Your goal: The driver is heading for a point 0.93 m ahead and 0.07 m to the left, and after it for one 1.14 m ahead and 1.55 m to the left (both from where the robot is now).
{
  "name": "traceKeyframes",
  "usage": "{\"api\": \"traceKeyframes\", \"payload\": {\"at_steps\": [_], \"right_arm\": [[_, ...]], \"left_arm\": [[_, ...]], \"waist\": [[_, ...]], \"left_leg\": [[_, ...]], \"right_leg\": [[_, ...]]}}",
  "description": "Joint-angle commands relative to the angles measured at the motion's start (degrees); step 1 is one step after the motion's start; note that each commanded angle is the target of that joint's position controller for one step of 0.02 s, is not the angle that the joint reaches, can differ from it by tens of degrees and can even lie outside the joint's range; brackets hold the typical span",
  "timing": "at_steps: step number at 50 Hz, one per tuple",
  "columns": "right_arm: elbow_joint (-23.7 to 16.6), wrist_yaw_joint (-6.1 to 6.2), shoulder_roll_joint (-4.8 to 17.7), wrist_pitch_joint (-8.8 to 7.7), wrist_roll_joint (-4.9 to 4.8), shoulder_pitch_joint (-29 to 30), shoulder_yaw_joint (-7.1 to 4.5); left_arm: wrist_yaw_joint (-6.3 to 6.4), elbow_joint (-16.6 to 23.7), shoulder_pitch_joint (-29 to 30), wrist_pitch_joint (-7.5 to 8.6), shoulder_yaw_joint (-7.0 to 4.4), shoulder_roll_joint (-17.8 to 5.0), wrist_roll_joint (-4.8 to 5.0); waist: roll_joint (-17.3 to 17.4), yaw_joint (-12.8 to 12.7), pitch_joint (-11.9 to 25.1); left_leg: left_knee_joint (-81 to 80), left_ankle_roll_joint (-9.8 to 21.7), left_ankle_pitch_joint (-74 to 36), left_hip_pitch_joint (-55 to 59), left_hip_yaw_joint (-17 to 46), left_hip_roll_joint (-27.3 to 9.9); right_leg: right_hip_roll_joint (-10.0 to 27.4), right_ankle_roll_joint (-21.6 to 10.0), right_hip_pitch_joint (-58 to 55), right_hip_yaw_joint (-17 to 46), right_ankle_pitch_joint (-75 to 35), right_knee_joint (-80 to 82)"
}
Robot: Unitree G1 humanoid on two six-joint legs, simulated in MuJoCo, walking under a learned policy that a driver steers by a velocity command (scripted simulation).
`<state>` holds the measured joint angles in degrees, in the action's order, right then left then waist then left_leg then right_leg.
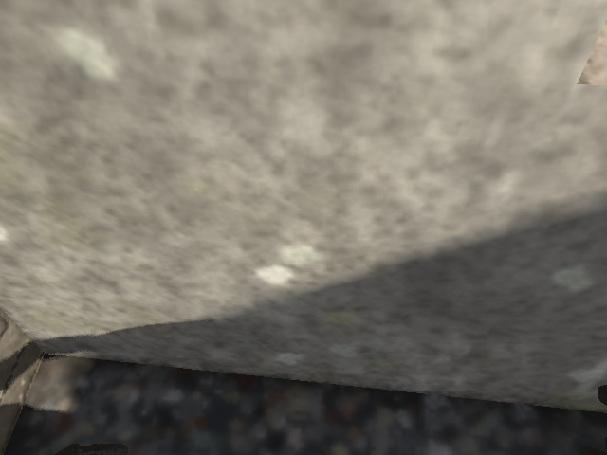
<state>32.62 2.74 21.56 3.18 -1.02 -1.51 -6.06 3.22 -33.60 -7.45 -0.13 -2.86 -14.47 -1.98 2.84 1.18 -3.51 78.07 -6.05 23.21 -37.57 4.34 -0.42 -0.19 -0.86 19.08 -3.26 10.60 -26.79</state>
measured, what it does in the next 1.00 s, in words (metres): steps to the left: left foot, then right foot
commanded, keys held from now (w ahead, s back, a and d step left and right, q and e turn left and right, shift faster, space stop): w+q+shift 0.38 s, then w+e+shift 0.62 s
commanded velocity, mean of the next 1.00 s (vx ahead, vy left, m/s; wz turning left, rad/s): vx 0.15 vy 0.30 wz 0.19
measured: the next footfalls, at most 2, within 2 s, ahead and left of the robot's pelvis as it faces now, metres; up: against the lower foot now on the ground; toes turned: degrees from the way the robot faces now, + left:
left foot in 0.40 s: -0.07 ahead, +0.23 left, +0.00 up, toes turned +22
right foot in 0.72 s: +0.07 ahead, +0.19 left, +0.00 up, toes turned +12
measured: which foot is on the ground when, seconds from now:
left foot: up 0.00-0.38, down 0.40-0.72, up 0.74-1.00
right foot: down 0.00-0.40, up 0.42-0.70, down 0.72-1.00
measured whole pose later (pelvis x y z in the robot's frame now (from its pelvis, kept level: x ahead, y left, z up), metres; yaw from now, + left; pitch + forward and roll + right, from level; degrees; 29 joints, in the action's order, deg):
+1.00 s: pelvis +0.00 +0.38 -0.01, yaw +4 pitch +0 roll +2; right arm 30.6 -1.2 18.9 1.8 2.0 -6.7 -2.5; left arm 4.2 -38.4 -18.8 -2.2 -5.7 -24.3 -0.9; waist -0.2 -5.0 -4.9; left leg 35.0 -5.9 17.3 -19.9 9.3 -1.3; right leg 4.4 5.1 16.8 11.2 17.2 -33.0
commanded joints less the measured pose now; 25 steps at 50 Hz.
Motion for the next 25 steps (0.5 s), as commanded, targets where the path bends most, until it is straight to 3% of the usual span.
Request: {"api": "traceKeyframes", "payload": {"at_steps": [1, 2, 3, 4, 5, 7, 9, 10, 11, 12, 13, 14, 15, 16, 18, 19, 20, 21, 22, 23, 24, 25], "right_arm": [[-5.84, -0.31, 0.73, 0.36, 0.2, 3.05, -0.08], [-6.49, -0.54, -0.54, 0.07, 0.15, 3.26, 0.46], [-6.88, -0.64, -0.09, -0.15, 0.43, 2.88, 0.35], [-6.91, -0.22, 0.31, 0.3, 0.54, 1.99, 0.33], [-8.01, -0.1, 0.33, 0.58, 1.24, 3.26, 0.44], [-8.24, -0.25, -1.19, 0.82, 1.56, 1.77, 0.94], [-7.25, -0.64, -0.38, 0.29, 1.47, 0.29, 0.36], [-9.62, -3.99, 0.11, 1.15, 2.34, 3.66, 1.06], [-10.13, -5.53, 0.67, 1.72, 3.37, 1.74, 0.79], [-10.18, -6.35, 0.93, 1.84, 2.77, -0.74, 0.48], [-3.54, -10.57, 0.72, 2.3, 4.06, 1.22, 1.05], [-3.11, -12.15, -0.6, 1.93, 3.5, 0.36, 1.44], [-6.77, -9.35, -0.85, 0.85, 1.56, -3.52, 1.32], [-5.6, -8.46, -1.24, 0.8, 1.41, -4.55, 1.6], [-3.63, -8.08, -0.34, 1.53, 2.42, -8.71, 1.2], [-2.14, -8.25, 0.43, 1.49, 2.81, -12.39, 0.98], [0.94, -8.4, 1.59, 0.92, 3.15, -16.41, 0.33], [2.75, -8.48, 3.78, 0.68, 2.53, -19.88, 0.0], [1.55, -8.85, 12.46, -0.27, 4.99, -20.36, -1.49], [3.59, -7.55, 12.66, -2.54, 3.16, -19.28, -1.99], [1.04, -7.14, 10.0, -1.5, 4.57, -14.63, -0.45], [1.46, -5.83, 7.07, -0.97, 3.84, -12.41, 0.32]], "left_arm": [[1.36, 2.34, -0.12, 0.28, -2.94, -9.37, -0.64], [1.63, 1.3, -1.18, -0.02, -3.01, -9.47, -0.4], [1.48, 1.1, -1.29, -0.37, -3.38, -10.35, 0.12], [1.34, 1.22, -1.14, -1.29, -4.03, -11.37, 1.35], [1.26, 0.95, -0.73, -1.68, -4.53, -12.84, 1.33], [1.31, 0.14, -0.68, -1.68, -4.86, -13.43, 2.39], [1.24, -0.13, 0.43, -1.84, -5.39, -14.26, 2.46], [3.29, -3.85, -6.19, -1.07, -6.58, -16.93, 3.78], [4.07, -5.43, -10.03, -0.59, -7.14, -19.62, 3.38], [4.42, -6.46, -9.55, -0.13, -7.48, -20.6, 3.0], [1.54, -8.47, -9.88, -0.55, -6.59, -17.36, -0.79], [0.26, -8.57, -9.91, -0.47, -6.99, -17.42, -0.52], [2.71, -7.47, -7.89, -0.2, -8.76, -22.7, 2.72], [3.39, -7.94, -4.58, -0.66, -8.61, -23.36, 3.28], [4.65, -8.39, -0.82, -2.33, -8.35, -22.66, 3.13], [4.6, -8.41, 0.25, -2.7, -8.41, -22.38, 4.51], [4.41, -9.32, -1.41, -2.71, -7.63, -19.36, 5.01], [4.1, -9.75, -3.53, -3.07, -6.59, -17.44, 3.92], [4.17, -5.73, -0.26, -2.96, -5.58, -15.07, 2.27], [2.2, -4.01, 4.9, -1.73, -4.66, -14.07, 2.46], [2.12, -6.25, -0.19, -1.06, -4.36, -14.81, 3.08], [2.16, -9.11, -3.3, -0.58, -4.14, -15.32, 2.2]], "waist": [[-7.23, -0.96, 11.26], [-8.57, -1.18, 11.99], [-9.57, -1.16, 12.22], [-9.89, -0.91, 12.27], [-10.33, -1.11, 10.88], [-11.06, -0.65, 10.29], [-11.07, -0.99, 9.86], [-7.03, -3.02, 6.91], [-6.06, -2.55, 9.91], [-7.26, -1.12, 10.23], [-9.07, -3.1, 9.29], [-13.04, -2.91, 10.24], [-12.62, -0.73, 11.37], [-13.33, 1.14, 9.62], [-12.5, 4.63, 8.23], [-12.17, 6.78, 8.93], [-7.39, 7.62, 9.2], [3.0, 8.9, 7.77], [16.94, 8.71, 6.46], [18.24, 7.61, 7.56], [18.73, 5.22, 4.06], [14.27, 3.12, 5.13]], "left_leg": [[-0.76, -0.97, -2.88, -2.95, -2.58, -1.93], [-3.28, -1.17, -1.17, -3.21, -2.47, -2.17], [-4.93, -1.08, 1.04, -2.36, -2.58, -2.68], [-7.47, -0.88, 2.85, -0.16, -1.79, -3.83], [-11.21, 0.09, 3.45, 0.48, -1.98, -4.37], [-20.76, 2.37, 4.96, 4.87, -3.33, -4.54], [-29.45, 4.83, 5.34, 9.96, -5.74, -4.25], [-27.04, 4.58, 2.02, 1.0, -3.46, -5.36], [-24.2, 4.57, 2.01, -0.33, 0.41, -9.09], [-23.85, 4.96, 3.45, -0.4, 2.4, -10.83], [-27.27, 5.39, 0.35, -0.96, -1.52, -9.17], [-31.37, 4.95, 0.77, 4.26, -2.52, -7.72], [-32.1, 4.14, 5.87, 10.12, -1.77, -6.89], [-34.12, 4.18, 4.65, 10.78, -3.31, -6.5], [-44.37, 6.25, 2.27, 16.51, -6.26, -4.01], [-51.74, 8.32, -3.02, 21.2, -6.75, -2.07], [-56.14, 10.67, -7.5, 27.26, -6.82, 0.68], [-57.66, 13.11, -26.81, 36.39, -1.1, -2.28], [-60.8, 20.04, -27.46, 40.22, 16.84, -8.63], [-65.66, 22.06, 0.57, 42.31, 21.94, -11.21], [-65.98, 25.13, -16.11, 41.87, 18.17, -11.41], [-63.75, 24.12, -25.92, 42.6, 12.16, -10.08]], "right_leg": [[13.41, -7.69, -13.16, 7.54, -17.61, 8.0], [14.55, -8.33, -15.44, 7.51, -16.93, 8.44], [15.64, -8.81, -16.26, 7.34, -15.82, 9.31], [16.37, -8.05, -14.96, 6.23, -8.13, 11.46], [17.35, -7.79, -13.95, 6.56, -3.57, 13.17], [18.03, -6.18, -12.95, 5.33, 1.61, 15.01], [18.05, -4.81, -12.29, 2.44, 1.74, 14.35], [27.9, -7.25, -19.89, 13.16, -3.31, 17.11], [33.35, -8.46, -23.88, 17.09, -4.16, 15.95], [33.53, -7.71, -24.22, 15.84, -3.22, 16.29], [31.74, -6.77, -27.99, 7.72, -11.33, 8.87], [28.44, -5.16, -24.1, 2.79, -16.19, 6.54], [26.73, -5.73, -18.41, 4.36, -10.12, 13.75], [26.76, -5.14, -18.06, 2.44, -10.7, 13.77], [24.17, -3.24, -15.71, -2.53, -13.28, 12.96], [21.28, -1.81, -15.3, -5.99, -12.02, 10.01], [16.35, -0.61, -12.62, -8.45, -6.09, 4.33], [10.74, 1.37, -2.07, -11.51, 10.4, -6.65], [1.43, 4.2, 16.17, -9.87, 23.39, -16.69], [3.91, 3.07, 23.14, -0.91, 22.44, -28.03], [1.29, 1.0, 25.49, -0.52, 24.12, -31.87], [2.57, 0.56, 23.32, -0.84, 21.94, -33.93]]}}
Velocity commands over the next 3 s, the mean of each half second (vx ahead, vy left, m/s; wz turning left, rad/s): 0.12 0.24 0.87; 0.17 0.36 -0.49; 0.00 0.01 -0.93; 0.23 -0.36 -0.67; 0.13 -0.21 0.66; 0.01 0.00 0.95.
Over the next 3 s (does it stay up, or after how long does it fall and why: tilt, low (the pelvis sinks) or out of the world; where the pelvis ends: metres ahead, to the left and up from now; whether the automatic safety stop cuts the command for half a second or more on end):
stays up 0.00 0.02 0.00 its command is cut before an obstacle from the start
